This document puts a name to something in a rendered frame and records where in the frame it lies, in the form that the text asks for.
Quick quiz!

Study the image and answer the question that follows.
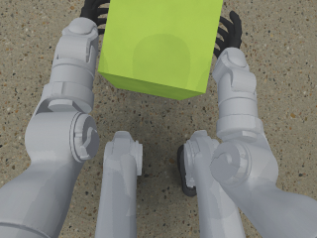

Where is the right robot thigh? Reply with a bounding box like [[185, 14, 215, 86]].
[[183, 136, 247, 238]]

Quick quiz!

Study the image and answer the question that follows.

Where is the left robot thigh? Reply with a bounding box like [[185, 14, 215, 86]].
[[94, 138, 143, 238]]

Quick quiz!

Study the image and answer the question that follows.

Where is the right robot upper arm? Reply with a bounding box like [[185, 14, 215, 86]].
[[209, 139, 317, 238]]

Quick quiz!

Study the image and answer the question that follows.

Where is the robot thigh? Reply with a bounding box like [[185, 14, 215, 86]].
[[94, 138, 143, 238], [183, 136, 247, 238]]

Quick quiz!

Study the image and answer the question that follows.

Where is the robot left hand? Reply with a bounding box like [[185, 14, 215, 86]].
[[79, 0, 111, 35]]

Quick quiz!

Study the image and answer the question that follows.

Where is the robot right forearm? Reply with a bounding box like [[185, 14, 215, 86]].
[[212, 47, 272, 153]]

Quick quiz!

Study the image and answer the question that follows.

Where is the left robot upper arm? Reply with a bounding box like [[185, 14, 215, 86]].
[[0, 111, 100, 238]]

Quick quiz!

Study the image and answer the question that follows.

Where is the robot right hand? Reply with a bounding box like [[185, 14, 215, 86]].
[[213, 10, 243, 59]]

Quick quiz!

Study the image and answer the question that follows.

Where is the carton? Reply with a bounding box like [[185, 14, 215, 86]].
[[97, 0, 223, 100]]

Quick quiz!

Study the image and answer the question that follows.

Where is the robot left forearm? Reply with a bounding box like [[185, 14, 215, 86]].
[[25, 17, 99, 153]]

